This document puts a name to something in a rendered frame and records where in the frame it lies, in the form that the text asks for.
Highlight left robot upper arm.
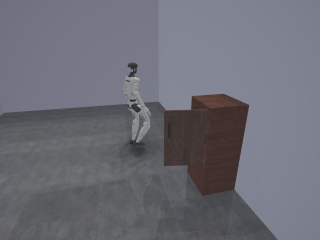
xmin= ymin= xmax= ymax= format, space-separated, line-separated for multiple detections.
xmin=123 ymin=76 xmax=128 ymax=93

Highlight handle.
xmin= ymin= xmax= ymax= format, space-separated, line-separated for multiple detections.
xmin=168 ymin=120 xmax=171 ymax=138

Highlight robot right thigh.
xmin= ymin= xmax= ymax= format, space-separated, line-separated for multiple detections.
xmin=133 ymin=104 xmax=150 ymax=126

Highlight right robot upper arm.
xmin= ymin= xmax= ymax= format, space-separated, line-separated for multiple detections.
xmin=133 ymin=77 xmax=140 ymax=96

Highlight cupboard door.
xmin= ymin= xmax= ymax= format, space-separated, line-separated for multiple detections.
xmin=164 ymin=109 xmax=208 ymax=166

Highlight robot left forearm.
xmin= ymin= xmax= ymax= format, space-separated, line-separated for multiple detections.
xmin=123 ymin=91 xmax=130 ymax=102

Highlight robot left shin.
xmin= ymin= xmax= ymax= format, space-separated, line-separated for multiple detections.
xmin=132 ymin=122 xmax=139 ymax=141

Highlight robot right forearm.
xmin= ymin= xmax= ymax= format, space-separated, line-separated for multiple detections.
xmin=135 ymin=91 xmax=146 ymax=109

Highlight robot right hand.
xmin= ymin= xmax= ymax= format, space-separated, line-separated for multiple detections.
xmin=142 ymin=107 xmax=151 ymax=118

